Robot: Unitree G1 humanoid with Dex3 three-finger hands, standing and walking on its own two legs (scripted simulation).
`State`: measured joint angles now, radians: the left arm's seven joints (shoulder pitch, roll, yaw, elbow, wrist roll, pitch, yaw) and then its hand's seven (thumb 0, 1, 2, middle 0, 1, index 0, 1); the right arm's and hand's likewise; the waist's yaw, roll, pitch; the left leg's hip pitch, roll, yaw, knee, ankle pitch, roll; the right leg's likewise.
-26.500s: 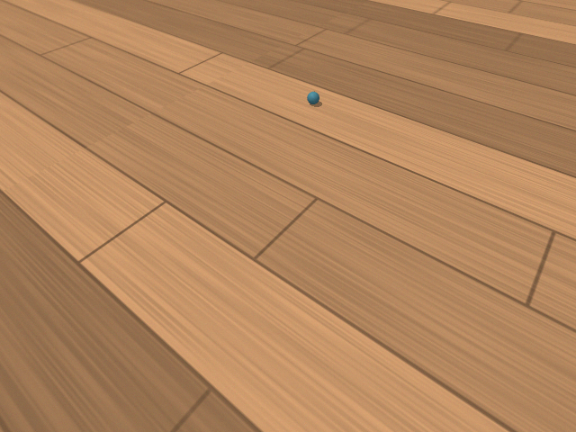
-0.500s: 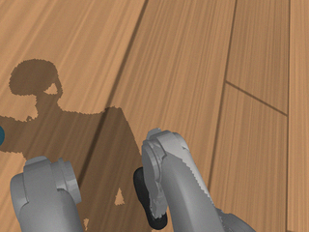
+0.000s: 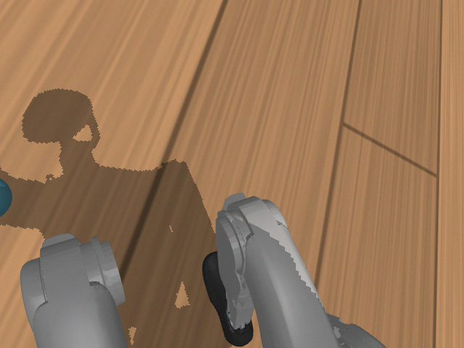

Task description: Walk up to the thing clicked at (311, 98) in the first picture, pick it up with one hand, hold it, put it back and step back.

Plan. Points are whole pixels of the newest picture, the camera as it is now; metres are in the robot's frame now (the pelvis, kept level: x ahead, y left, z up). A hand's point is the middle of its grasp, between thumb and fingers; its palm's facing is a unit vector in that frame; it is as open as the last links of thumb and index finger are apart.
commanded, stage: settle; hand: left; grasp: from above
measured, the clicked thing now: out of the picture +0.40 +0.31 -0.26
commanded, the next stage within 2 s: lift in 0.60 s
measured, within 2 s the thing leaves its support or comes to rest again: leaves its support in 0.02 s
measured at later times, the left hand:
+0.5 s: hand out of the picture +0.37 +0.32 -0.15, palm faces -0.45 -0.13 -0.88, open 10.4 cm
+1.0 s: hand out of the picture +0.36 +0.32 -0.08, palm faces -0.45 -0.13 -0.88, open 10.4 cm
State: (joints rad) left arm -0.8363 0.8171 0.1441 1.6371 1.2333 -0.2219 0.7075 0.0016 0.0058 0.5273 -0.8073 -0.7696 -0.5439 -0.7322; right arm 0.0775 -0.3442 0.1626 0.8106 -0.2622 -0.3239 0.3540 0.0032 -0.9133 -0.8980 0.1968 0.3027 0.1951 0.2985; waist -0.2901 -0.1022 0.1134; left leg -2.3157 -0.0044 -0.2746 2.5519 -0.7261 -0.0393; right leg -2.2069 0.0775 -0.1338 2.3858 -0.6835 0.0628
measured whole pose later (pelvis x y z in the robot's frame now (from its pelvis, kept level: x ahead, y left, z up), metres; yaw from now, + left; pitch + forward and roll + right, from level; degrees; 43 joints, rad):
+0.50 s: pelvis +0.00 -0.01 +0.03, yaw +5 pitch +32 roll -8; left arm -0.78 0.63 0.06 1.39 1.19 -0.15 0.46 -0.01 -0.01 0.54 -0.83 -0.78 -0.56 -0.75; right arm 0.09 -0.29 0.05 0.78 -0.14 -0.17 0.27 0.00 -0.92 -0.90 0.20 0.30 0.19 0.30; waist -0.18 0.00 -0.07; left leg -2.29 0.00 -0.18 2.41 -0.69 -0.04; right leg -2.22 0.05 -0.06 2.32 -0.68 0.05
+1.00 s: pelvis -0.01 -0.01 +0.07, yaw +7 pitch +34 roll -7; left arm -0.67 0.59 0.04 1.14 1.14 -0.12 0.30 -0.02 -0.03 0.55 -0.88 -0.73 -0.60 -0.71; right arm 0.17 -0.28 -0.02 0.75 -0.08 -0.07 0.15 0.01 -0.93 -0.90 0.20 0.30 0.20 0.30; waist -0.15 0.03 -0.14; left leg -2.19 0.00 -0.14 2.26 -0.66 -0.03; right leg -2.12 0.02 -0.04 2.19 -0.67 0.04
